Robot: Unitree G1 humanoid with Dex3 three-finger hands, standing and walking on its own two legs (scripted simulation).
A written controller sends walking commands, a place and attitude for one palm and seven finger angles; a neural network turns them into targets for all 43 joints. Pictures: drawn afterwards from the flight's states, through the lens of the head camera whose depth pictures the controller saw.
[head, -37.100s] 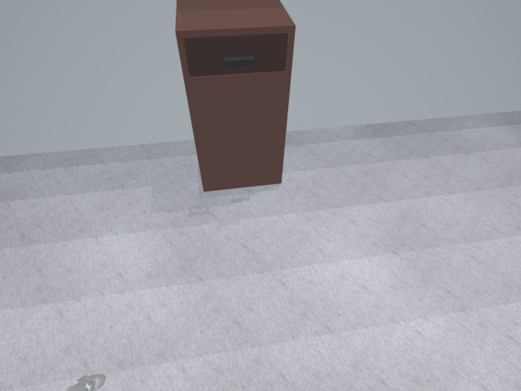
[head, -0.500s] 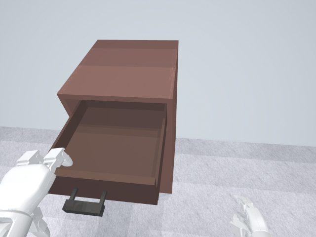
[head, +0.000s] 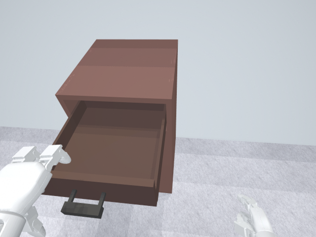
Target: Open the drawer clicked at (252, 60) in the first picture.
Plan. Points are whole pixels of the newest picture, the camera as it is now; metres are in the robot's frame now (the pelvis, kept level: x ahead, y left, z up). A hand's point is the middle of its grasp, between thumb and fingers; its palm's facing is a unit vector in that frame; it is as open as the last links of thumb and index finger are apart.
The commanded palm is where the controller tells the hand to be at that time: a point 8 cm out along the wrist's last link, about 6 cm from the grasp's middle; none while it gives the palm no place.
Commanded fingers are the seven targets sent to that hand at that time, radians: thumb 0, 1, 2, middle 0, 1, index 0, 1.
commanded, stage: draw the hand back to the body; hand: left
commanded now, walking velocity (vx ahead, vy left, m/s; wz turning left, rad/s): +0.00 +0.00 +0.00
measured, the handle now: (85, 201) +0.20 +0.25 -0.05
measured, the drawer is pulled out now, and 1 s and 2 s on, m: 0.30 0.30 0.30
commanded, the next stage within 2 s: step back with the hand held close in 1.02 s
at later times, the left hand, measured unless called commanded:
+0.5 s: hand (60, 168) +0.19 +0.22 +0.17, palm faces +0.39 -0.82 -0.43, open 11.4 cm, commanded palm +0.13 +0.26 +0.18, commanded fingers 0.00 0.38 0.68 -0.24 -0.64 -0.24 -0.64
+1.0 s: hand (63, 177) +0.17 +0.20 +0.16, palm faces +0.41 -0.82 -0.41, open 7.6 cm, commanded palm +0.12 +0.24 +0.18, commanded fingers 0.00 0.90 0.90 -0.20 -0.30 -0.20 -0.30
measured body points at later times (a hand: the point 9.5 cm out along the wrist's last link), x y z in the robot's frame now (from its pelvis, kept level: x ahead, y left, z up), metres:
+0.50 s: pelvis +0.01 -0.02 +0.01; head +0.00 -0.05 +0.46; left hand +0.16 +0.26 +0.19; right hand +0.20 -0.23 -0.08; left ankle -0.04 +0.10 -0.74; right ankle -0.02 -0.12 -0.74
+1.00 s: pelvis +0.00 -0.04 +0.01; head -0.02 -0.07 +0.46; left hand +0.14 +0.25 +0.19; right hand +0.20 -0.25 -0.08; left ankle -0.04 +0.09 -0.74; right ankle -0.02 -0.12 -0.74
